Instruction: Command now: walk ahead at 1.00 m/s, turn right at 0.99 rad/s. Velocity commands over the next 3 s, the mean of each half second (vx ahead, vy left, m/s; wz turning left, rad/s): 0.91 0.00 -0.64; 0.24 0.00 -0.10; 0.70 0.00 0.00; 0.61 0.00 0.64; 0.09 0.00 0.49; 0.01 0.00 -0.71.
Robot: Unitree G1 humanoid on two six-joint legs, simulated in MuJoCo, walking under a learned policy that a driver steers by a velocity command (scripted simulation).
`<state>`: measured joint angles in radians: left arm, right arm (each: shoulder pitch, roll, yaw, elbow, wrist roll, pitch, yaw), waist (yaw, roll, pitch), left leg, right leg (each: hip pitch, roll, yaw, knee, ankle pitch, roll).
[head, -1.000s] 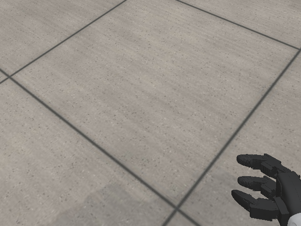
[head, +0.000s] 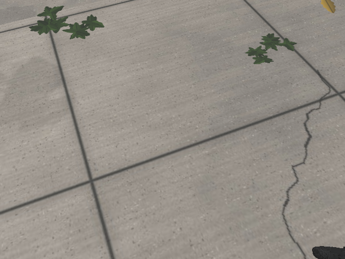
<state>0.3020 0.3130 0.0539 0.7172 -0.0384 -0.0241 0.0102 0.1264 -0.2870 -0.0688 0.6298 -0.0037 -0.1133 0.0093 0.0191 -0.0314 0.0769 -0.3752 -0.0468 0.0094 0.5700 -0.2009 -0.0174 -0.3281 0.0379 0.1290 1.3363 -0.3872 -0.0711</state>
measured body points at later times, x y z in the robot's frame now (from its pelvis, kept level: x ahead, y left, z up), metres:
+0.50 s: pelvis +0.41 -0.08 +0.01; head +0.45 -0.10 +0.45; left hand +0.65 +0.12 -0.09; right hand +0.40 -0.36 -0.12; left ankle +0.31 +0.13 -0.59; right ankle +0.46 -0.14 -0.72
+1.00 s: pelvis +0.67 -0.12 +0.01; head +0.70 -0.14 +0.46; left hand +0.87 +0.10 -0.11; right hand +0.72 -0.40 -0.11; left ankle +0.80 -0.07 -0.72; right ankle +0.59 -0.24 -0.69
